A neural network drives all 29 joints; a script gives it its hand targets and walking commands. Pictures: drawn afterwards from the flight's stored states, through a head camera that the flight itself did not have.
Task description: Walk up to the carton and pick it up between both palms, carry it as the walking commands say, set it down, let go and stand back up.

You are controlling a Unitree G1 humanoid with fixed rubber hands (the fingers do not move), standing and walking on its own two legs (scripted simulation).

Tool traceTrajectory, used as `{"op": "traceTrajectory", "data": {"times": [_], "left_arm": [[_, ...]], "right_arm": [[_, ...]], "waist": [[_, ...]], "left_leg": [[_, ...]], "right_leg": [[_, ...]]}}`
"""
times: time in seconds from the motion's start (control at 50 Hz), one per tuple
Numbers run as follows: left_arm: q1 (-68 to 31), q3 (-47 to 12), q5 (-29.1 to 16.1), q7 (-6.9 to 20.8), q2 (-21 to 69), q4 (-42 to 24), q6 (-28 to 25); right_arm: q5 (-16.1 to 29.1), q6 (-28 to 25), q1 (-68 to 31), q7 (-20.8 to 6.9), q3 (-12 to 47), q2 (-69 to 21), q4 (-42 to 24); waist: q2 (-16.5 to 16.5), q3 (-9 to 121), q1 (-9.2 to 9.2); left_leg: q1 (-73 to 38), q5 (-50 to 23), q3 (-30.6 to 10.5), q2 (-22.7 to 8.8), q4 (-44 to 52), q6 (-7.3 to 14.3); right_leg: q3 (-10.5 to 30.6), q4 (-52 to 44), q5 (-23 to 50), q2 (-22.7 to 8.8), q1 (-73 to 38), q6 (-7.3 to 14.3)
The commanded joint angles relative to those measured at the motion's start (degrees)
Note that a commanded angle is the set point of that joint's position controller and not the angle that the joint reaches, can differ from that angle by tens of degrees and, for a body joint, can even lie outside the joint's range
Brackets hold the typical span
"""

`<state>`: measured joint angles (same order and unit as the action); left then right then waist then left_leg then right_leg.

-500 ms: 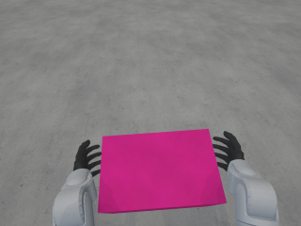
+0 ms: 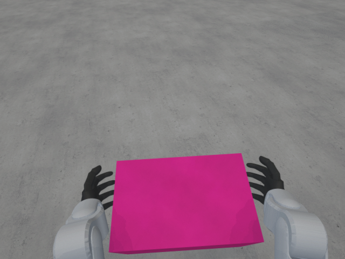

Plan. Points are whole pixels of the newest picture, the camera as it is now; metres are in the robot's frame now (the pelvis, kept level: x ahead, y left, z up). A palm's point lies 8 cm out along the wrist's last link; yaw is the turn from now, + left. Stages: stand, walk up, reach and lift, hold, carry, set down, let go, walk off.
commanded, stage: carry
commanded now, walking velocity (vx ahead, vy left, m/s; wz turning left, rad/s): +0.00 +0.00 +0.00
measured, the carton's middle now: (181, 206) +0.27 +0.00 +0.01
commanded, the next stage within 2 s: hold in 1.50 s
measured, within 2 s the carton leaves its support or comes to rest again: neither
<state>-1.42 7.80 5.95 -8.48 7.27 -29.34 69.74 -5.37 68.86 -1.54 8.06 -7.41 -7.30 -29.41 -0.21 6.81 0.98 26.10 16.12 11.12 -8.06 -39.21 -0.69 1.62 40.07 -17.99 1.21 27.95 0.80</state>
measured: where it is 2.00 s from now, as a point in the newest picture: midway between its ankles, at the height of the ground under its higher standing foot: outside the picture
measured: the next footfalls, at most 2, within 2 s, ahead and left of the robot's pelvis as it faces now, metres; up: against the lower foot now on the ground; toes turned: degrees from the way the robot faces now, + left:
none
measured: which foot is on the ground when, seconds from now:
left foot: down 0.00-1.00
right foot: down 0.00-1.00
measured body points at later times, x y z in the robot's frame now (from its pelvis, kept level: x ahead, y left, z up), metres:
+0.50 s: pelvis +0.01 +0.01 +0.01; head -0.01 +0.01 +0.46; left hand +0.28 +0.19 +0.08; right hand +0.28 -0.17 +0.09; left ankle +0.04 +0.13 -0.72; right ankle +0.05 -0.12 -0.72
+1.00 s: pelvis +0.01 +0.02 +0.01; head +0.00 +0.02 +0.46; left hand +0.29 +0.20 +0.07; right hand +0.29 -0.16 +0.07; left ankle +0.04 +0.13 -0.72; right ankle +0.05 -0.12 -0.72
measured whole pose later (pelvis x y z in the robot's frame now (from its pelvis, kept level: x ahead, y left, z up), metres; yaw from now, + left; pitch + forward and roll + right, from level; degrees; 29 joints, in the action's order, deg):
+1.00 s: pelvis +0.01 +0.02 +0.01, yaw +0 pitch +3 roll +0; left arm -5.0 10.1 7.6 -7.4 7.3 -10.8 52.6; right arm -7.2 51.9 -5.6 6.6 -9.9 -7.3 -10.6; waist -0.3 5.4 0.0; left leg 21.0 13.6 7.4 -3.2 -31.3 0.5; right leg 0.0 30.6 -12.0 -1.6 22.0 -1.2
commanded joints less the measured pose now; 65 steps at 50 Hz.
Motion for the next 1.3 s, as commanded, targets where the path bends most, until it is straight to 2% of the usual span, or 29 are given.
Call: {"op": "traceTrajectory", "data": {"times": [0.0,0.02,0.04,0.06,0.08,0.1,0.14,0.16,0.18,0.22,0.26,0.34,0.38,0.56,0.86,1.06,1.28], "left_arm": [[-26.2,-43.8,-23.6,14.1,50.0,-4.3,-0.3],[-25.9,-43.8,-24.0,14.2,50.1,-4.0,-0.4],[-25.4,-43.4,-23.8,14.2,49.8,-3.8,-0.4],[-24.6,-42.7,-23.3,14.1,49.0,-3.1,-0.4],[-24.7,-42.5,-23.3,14.2,48.8,-3.4,-0.5],[-25.6,-42.9,-23.6,14.4,49.2,-4.1,-0.7],[-25.9,-43.1,-23.7,14.5,49.8,-4.2,-1.0],[-25.7,-42.0,-22.7,14.6,48.7,-1.7,-1.4],[-25.2,-37.6,-19.2,15.0,44.6,6.8,-2.6],[-28.6,-40.3,-21.1,15.4,48.2,1.9,-4.3],[-30.1,-39.8,-20.7,15.5,48.5,2.9,-5.4],[-29.7,-35.9,-17.5,15.8,45.3,11.2,-8.6],[-31.0,-37.5,-18.8,15.9,47.6,8.6,-9.7],[-30.9,-36.0,-17.8,15.9,45.4,11.3,-12.8],[-29.8,-32.5,-15.5,15.4,41.6,14.7,-18.2],[-27.2,-34.3,-16.5,14.7,41.1,11.0,-17.2],[-26.9,-34.9,-16.8,14.5,41.5,9.4,-15.5]], "right_arm": [[22.5,0.5,-25.3,-14.0,42.6,-48.9,-3.1],[22.4,0.5,-25.3,-13.9,42.7,-48.9,-3.4],[22.3,0.5,-25.0,-13.8,42.7,-48.8,-3.3],[22.2,0.8,-25.1,-13.8,42.8,-48.4,-3.1],[22.3,0.8,-25.6,-13.8,42.9,-48.2,-3.3],[22.4,0.7,-25.6,-13.9,43.0,-48.6,-3.2],[22.2,0.5,-25.7,-13.9,43.0,-49.0,-2.8],[21.1,0.1,-25.3,-14.0,41.4,-47.9,-0.1],[17.7,-1.1,-24.8,-14.4,36.7,-43.8,8.7],[20.4,-2.9,-28.2,-15.0,39.3,-48.0,4.4],[20.3,-4.1,-29.4,-15.2,39.0,-48.6,5.6],[17.0,-7.4,-29.0,-15.5,34.7,-45.1,13.8],[18.1,-8.6,-30.2,-15.6,36.2,-47.2,11.0],[16.2,-11.8,-29.3,-15.1,34.3,-44.8,13.7],[14.4,-17.2,-28.4,-14.8,31.4,-41.9,16.7],[15.3,-16.2,-25.8,-14.2,33.1,-41.1,13.0],[15.9,-14.6,-25.7,-14.1,33.8,-41.4,11.3]], "waist": [[7.5,10.0,-1.40],[5.3,8.8,-1.58],[0.7,8.2,-1.57],[-5.2,8.6,-1.51],[-8.4,9.7,-1.47],[-8.2,10.2,-1.28],[-5.9,11.6,-0.99],[-4.3,11.7,-0.90],[-2.6,11.2,-0.89],[0.3,9.2,-0.83],[1.4,9.0,-0.87],[0.9,10.7,-0.94],[0.7,10.8,-0.91],[0.5,12.2,-0.84],[0.6,12.7,-0.99],[0.5,12.5,-0.94],[0.5,11.3,-0.98]], "left_leg": [[-6.9,0.8,-11.5,-10.4,14.9,3.1],[-5.8,2.2,-8.2,-7.3,12.1,1.4],[-4.4,5.9,-5.5,-4.3,8.5,-0.3],[-3.1,8.2,-3.2,-0.8,3.6,-1.9],[-3.1,9.0,-3.4,1.5,0.1,-2.9],[-3.7,7.5,-4.2,2.2,-0.3,-3.1],[-7.5,2.3,-4.9,1.9,3.1,-2.6],[-9.5,-0.2,-5.5,1.4,5.3,-2.1],[-10.7,-1.7,-6.9,0.8,7.4,-1.4],[-11.0,0.9,-9.5,-0.3,11.2,-0.3],[-10.9,1.6,-10.5,-0.8,13.2,0.3],[-11.8,-2.5,-10.2,-0.7,13.6,0.6],[-12.1,-2.8,-10.0,-0.5,13.7,0.7],[-13.2,-5.8,-9.7,-0.5,13.3,1.3],[-13.9,-6.7,-9.7,-0.4,13.2,1.7],[-13.8,-6.9,-9.7,-0.4,12.5,1.7],[-12.9,-4.5,-10.0,-0.3,12.9,1.7]], "right_leg": [[-2.4,-1.7,-1.5,-2.2,-2.6,0.7],[-0.9,-6.5,1.6,-3.1,-3.6,1.1],[3.3,-11.7,4.5,-5.7,-4.4,1.5],[9.4,-15.6,7.9,-9.2,-5.7,2.4],[14.1,-18.7,7.7,-11.5,-6.4,3.5],[14.5,-19.5,8.0,-12.2,-7.3,4.0],[9.8,-17.8,10.1,-10.3,-7.7,3.4],[7.7,-16.7,9.4,-9.1,-7.0,3.0],[6.2,-16.0,6.7,-7.9,-5.6,2.7],[5.3,-16.4,1.3,-6.6,-3.3,2.0],[4.7,-15.7,2.2,-6.1,-3.8,1.6],[3.8,-15.0,7.8,-6.3,-6.6,1.2],[3.5,-15.0,8.2,-6.4,-6.8,1.1],[2.4,-14.2,11.6,-6.7,-7.7,0.8],[1.2,-13.6,13.0,-7.0,-8.6,0.8],[0.9,-13.4,14.2,-7.2,-8.6,0.9],[0.8,-13.8,11.5,-7.0,-8.0,0.9]]}}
